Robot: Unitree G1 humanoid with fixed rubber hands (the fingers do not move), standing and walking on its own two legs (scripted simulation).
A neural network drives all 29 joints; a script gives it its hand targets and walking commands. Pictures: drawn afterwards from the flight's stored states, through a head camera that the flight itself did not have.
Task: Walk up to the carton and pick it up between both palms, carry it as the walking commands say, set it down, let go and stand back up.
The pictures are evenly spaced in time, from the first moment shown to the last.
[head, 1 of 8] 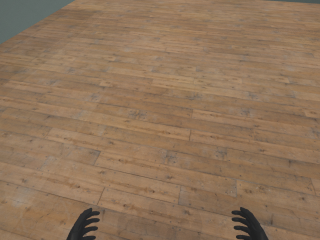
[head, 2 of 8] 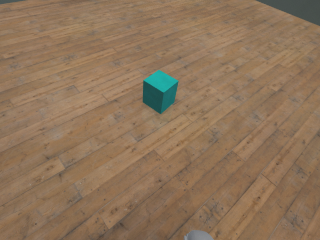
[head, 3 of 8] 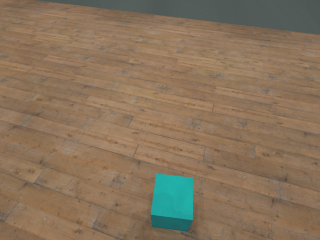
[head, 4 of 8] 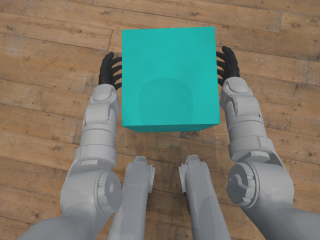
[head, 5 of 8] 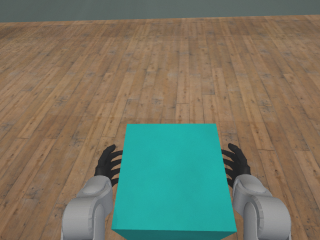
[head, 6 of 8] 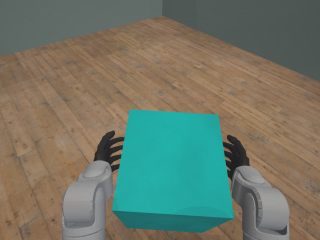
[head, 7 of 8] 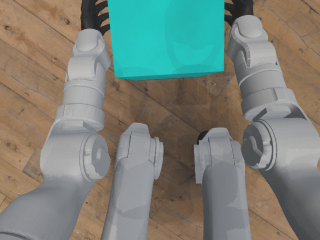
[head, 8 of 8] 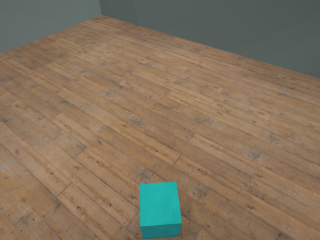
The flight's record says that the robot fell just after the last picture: no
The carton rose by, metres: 0.69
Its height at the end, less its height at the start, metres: +0.00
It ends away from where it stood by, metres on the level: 1.82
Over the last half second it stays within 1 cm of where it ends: yes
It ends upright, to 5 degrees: yes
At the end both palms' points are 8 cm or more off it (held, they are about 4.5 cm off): yes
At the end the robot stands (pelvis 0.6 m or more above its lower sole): yes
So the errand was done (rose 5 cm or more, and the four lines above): yes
